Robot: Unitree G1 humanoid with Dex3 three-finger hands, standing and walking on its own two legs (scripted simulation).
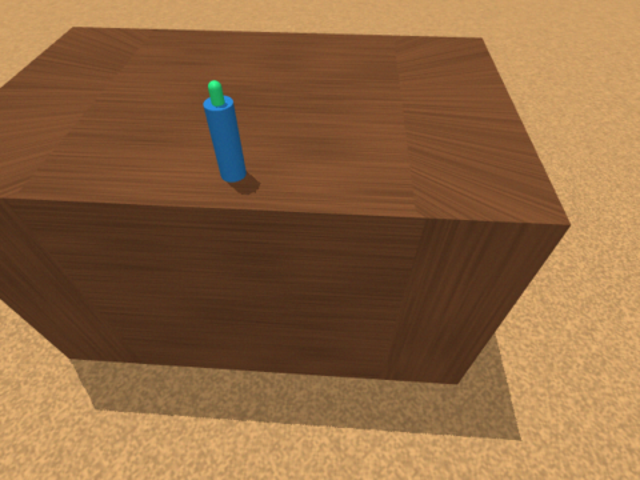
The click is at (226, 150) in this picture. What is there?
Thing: necked bottle
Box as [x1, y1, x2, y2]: [203, 80, 245, 181]
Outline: 213,80 208,84 210,96 204,101 203,105 221,177 227,181 236,181 241,179 245,175 245,168 233,103 230,97 222,94 220,84 217,81
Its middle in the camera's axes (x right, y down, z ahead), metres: -0.17 -0.20 +0.71
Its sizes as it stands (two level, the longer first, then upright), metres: 0.050 0.050 0.192
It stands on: a support 0.75 m high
